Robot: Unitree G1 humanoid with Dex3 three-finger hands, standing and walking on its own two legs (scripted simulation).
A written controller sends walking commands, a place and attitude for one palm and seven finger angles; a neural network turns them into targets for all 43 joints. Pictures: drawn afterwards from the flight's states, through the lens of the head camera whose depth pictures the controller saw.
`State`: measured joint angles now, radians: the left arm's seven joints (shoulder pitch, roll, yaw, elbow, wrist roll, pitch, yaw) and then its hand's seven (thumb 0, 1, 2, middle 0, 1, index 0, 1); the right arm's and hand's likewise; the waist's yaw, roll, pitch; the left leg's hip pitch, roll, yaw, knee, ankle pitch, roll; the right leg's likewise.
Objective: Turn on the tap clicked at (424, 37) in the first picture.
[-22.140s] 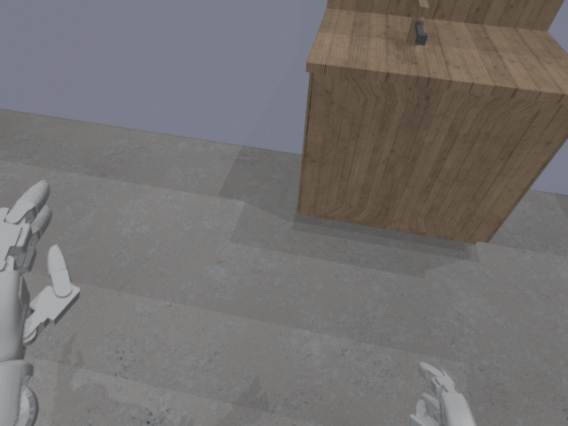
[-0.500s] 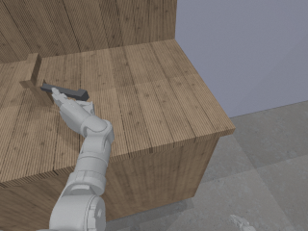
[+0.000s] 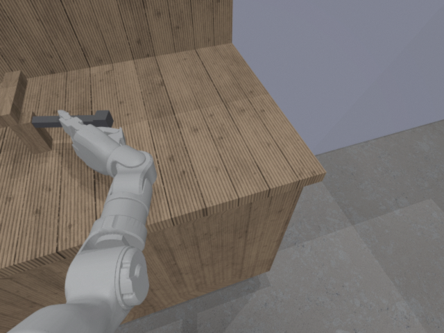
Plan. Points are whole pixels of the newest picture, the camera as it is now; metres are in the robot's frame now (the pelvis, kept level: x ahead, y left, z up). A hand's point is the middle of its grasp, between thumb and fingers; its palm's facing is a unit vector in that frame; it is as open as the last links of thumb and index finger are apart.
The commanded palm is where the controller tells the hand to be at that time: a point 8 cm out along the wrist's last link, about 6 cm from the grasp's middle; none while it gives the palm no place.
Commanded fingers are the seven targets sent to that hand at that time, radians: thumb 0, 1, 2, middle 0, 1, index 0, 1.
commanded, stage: lift the hand up off the lever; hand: left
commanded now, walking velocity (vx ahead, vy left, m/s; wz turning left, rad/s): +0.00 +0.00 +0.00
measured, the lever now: (103, 120) +0.49 +0.22 +0.12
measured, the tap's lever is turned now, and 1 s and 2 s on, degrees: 73 80 80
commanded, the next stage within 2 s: none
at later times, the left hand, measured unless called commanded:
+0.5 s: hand (114, 127) +0.47 +0.20 +0.12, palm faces +0.81 -0.58 -0.09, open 7.8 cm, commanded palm +0.41 +0.21 +0.13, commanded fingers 0.00 0.90 0.90 -0.15 -0.15 -0.15 -0.15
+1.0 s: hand (116, 123) +0.45 +0.18 +0.14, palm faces +0.79 -0.61 -0.10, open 7.8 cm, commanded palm +0.40 +0.20 +0.15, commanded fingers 0.00 0.90 0.90 -0.15 -0.15 -0.15 -0.15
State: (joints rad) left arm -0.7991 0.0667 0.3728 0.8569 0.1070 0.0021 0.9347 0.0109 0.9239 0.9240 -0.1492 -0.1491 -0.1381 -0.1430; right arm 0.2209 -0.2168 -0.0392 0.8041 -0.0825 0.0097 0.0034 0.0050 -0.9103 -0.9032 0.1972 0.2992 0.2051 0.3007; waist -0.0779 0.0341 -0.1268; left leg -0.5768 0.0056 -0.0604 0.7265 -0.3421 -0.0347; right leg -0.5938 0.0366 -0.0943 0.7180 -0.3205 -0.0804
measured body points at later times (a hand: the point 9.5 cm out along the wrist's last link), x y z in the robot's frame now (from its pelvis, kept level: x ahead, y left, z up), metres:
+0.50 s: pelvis +0.02 +0.01 +0.01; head +0.04 +0.00 +0.45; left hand +0.42 +0.22 +0.13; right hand +0.09 -0.24 -0.13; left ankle +0.01 +0.15 -0.71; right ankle +0.02 -0.07 -0.71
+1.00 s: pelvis +0.02 +0.01 +0.01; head +0.03 -0.01 +0.46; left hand +0.41 +0.21 +0.15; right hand +0.14 -0.23 -0.12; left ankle +0.01 +0.15 -0.71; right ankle +0.02 -0.07 -0.71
